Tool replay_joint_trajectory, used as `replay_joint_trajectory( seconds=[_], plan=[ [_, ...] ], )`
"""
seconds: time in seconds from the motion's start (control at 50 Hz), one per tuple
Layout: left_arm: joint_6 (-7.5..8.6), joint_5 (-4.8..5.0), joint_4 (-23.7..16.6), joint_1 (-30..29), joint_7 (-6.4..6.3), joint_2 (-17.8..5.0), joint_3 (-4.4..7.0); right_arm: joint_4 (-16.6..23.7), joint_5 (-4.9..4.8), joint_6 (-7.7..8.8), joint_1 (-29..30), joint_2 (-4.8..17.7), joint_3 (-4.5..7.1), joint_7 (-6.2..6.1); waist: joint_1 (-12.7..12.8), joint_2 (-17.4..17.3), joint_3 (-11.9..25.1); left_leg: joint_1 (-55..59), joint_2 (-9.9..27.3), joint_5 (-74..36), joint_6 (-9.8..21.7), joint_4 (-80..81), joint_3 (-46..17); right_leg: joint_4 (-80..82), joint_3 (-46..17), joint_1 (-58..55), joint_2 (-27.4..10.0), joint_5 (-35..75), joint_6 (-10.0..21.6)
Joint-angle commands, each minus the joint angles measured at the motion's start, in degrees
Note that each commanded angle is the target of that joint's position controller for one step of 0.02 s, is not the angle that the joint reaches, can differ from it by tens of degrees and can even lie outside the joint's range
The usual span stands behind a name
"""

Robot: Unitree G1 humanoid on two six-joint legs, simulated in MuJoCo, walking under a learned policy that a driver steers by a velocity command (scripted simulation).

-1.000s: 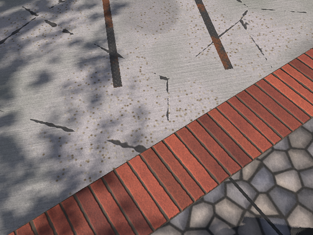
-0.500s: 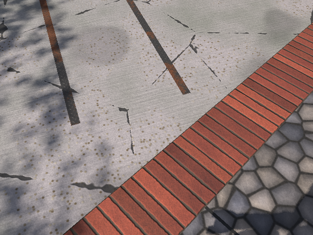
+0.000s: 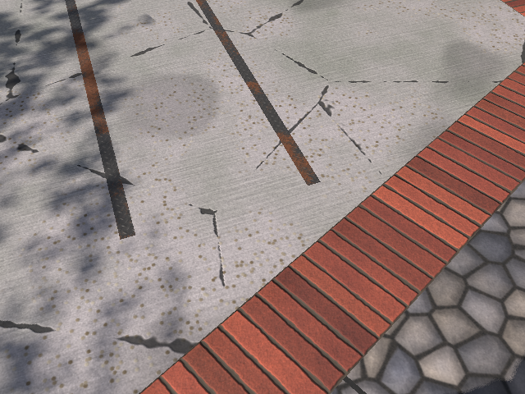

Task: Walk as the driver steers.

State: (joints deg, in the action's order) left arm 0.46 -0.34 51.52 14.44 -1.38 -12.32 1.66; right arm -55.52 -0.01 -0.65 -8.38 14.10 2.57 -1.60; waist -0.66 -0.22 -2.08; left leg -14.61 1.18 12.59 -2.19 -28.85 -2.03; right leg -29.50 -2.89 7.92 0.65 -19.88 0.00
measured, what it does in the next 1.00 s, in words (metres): stands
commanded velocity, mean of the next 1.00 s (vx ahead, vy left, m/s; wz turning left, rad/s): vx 0.00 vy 0.00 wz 0.00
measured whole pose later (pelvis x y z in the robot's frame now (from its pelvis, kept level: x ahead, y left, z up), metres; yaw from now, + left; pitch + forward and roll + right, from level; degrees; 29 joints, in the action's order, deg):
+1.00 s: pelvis +0.00 +0.00 +0.00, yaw +1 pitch -1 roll +0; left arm 0.8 0.0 62.7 19.8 -2.0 -10.0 0.1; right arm -64.4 -0.3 -1.2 -12.5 11.2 1.6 -2.9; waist -0.3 -0.4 -2.1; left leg -15.0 1.2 11.9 -2.0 -28.1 -2.8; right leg -27.3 -1.7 7.3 0.5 -18.8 -0.2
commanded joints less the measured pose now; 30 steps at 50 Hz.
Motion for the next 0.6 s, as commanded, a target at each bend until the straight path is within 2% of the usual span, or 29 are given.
replay_joint_trajectory(
  seconds=[0.02, 0.28, 0.6],
  plan=[
    [0.53, 0.05, -0.78, 1.98, -0.2, -6.39, 1.36, 0.93, -0.08, 0.35, 0.64, 6.0, 1.21, -0.45, 0.11, 0.69, 1.85, 6.7, 1.02, -12.35, 1.64, 2.17, -0.77, 6.43, -1.81, 5.63, -2.46, 14.8, 0.92],
    [0.52, 0.07, 4.76, 3.79, -0.45, -5.71, 0.63, -4.09, -0.15, -0.15, -0.55, 5.39, 1.09, -1.04, 0.05, 0.78, 0.3, 6.63, 0.69, -10.66, 1.59, 3.29, -0.33, 8.01, -0.77, 5.92, -1.81, 12.39, 0.73],
    [0.55, 0.16, 8.92, 7.02, -0.66, -4.25, -0.28, -6.95, -0.21, -0.33, -3.16, 4.08, 0.49, -1.3, 0.16, 0.42, -1.1, 5.68, 0.29, -8.52, 1.67, 4.01, -0.08, 8.94, 0.13, 6.91, -1.3, 9.04, 0.59]
  ],
)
